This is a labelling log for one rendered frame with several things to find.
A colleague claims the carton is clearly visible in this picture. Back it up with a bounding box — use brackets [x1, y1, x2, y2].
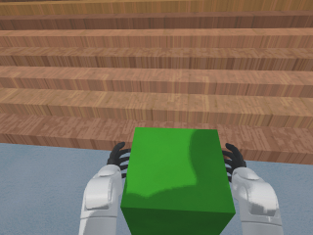
[120, 127, 236, 235]

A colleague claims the robot left hand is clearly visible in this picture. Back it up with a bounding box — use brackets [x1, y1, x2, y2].
[107, 141, 131, 178]

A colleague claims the left robot forearm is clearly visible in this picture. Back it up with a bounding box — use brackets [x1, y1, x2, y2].
[78, 164, 123, 235]

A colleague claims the right robot forearm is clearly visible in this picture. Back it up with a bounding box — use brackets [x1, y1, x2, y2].
[231, 166, 284, 235]

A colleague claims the robot right hand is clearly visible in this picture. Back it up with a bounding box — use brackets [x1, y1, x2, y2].
[222, 143, 246, 182]

